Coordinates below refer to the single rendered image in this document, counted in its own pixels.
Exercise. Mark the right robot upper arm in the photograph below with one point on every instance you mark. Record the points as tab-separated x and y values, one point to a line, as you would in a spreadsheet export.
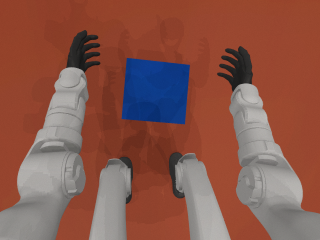
274	195

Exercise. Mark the robot left hand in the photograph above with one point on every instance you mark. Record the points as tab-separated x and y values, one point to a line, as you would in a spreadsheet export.
77	56

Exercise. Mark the left robot thigh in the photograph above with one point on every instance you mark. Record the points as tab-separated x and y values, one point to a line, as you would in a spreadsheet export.
109	218

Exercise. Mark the left robot forearm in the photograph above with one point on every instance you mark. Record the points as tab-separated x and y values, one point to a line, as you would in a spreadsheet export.
65	116

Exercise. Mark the right robot forearm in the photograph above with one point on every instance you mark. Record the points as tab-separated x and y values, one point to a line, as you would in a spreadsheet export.
252	129

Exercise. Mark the right robot foot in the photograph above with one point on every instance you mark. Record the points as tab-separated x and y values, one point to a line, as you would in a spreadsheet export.
173	160

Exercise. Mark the robot right hand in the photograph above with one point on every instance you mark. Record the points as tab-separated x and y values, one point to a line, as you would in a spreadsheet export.
242	73

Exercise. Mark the carton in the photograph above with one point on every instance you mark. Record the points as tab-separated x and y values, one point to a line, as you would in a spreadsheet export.
155	91

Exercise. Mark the left robot upper arm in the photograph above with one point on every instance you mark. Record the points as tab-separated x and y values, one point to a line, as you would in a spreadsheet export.
47	183

